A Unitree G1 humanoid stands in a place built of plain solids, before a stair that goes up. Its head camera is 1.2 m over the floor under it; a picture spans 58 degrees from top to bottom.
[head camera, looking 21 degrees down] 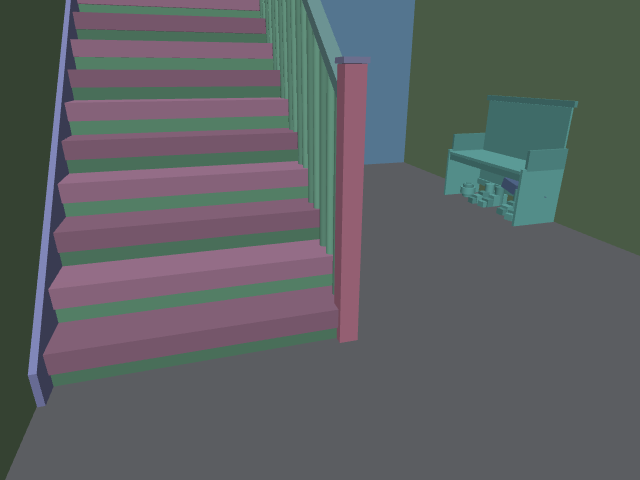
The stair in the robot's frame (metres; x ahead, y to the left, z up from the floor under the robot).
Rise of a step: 0.18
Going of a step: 0.23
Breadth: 1.32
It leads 17 degrees to the left of straight ahead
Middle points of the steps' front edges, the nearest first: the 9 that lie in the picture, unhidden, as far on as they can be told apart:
1.60 0.50 0.17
1.83 0.52 0.35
2.04 0.59 0.52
2.26 0.65 0.70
2.48 0.72 0.87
2.69 0.78 1.05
2.91 0.84 1.22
3.12 0.91 1.40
3.34 0.97 1.58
